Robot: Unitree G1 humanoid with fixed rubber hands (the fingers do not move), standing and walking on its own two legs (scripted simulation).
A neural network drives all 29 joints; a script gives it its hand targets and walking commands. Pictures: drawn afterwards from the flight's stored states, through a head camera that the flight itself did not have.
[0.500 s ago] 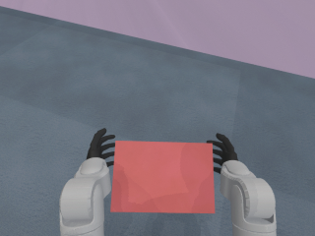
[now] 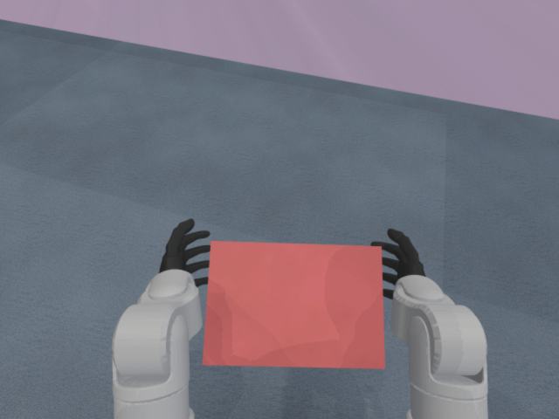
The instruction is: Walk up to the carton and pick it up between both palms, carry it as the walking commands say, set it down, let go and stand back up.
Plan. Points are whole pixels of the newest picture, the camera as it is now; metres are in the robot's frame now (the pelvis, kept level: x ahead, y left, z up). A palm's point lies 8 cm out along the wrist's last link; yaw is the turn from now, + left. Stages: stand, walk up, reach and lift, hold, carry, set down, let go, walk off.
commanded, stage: carry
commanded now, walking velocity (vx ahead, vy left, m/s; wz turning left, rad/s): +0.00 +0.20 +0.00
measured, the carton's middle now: (289, 296) +0.30 +0.01 +0.00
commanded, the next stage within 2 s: none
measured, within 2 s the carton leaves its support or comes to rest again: neither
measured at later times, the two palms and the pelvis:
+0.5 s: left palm (3, 319) +0.22 +0.33 +0.10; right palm (256, 325) +0.22 +0.05 +0.09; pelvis -0.05 +0.18 +0.00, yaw -1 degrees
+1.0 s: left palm out of the picture +0.17 +0.52 +0.09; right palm (75, 374) +0.17 +0.24 +0.09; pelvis -0.09 +0.37 +0.00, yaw -1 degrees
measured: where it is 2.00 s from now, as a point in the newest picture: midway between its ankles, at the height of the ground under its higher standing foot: outside the picture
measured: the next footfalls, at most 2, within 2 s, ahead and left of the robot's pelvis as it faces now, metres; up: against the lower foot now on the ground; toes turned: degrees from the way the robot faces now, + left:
right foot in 0.02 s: -0.02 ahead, -0.12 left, +0.00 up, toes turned -5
left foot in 0.22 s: +0.04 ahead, +0.18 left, +0.00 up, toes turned +4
